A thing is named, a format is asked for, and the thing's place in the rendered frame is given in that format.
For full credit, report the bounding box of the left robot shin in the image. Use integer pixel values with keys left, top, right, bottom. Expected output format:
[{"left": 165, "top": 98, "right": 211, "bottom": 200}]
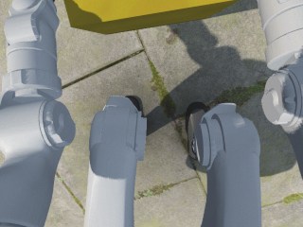
[{"left": 89, "top": 96, "right": 138, "bottom": 152}]

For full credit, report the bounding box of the robot left forearm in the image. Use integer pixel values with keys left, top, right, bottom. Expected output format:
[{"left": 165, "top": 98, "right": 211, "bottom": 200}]
[{"left": 0, "top": 0, "right": 62, "bottom": 110}]

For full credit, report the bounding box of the left robot upper arm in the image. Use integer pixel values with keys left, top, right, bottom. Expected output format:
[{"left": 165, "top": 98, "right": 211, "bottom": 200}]
[{"left": 0, "top": 98, "right": 76, "bottom": 227}]

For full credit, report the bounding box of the right robot upper arm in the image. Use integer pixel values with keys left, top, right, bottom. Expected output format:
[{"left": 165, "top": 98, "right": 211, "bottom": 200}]
[{"left": 261, "top": 66, "right": 303, "bottom": 180}]

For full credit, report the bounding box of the left robot foot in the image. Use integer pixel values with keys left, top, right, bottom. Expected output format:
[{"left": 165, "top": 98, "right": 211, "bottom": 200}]
[{"left": 125, "top": 96, "right": 140, "bottom": 112}]

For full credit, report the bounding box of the carton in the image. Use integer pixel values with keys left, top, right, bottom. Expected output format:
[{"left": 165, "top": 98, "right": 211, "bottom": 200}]
[{"left": 63, "top": 0, "right": 240, "bottom": 35}]

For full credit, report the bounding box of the robot right forearm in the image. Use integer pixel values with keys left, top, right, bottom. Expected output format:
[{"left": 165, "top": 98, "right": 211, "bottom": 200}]
[{"left": 257, "top": 0, "right": 303, "bottom": 71}]

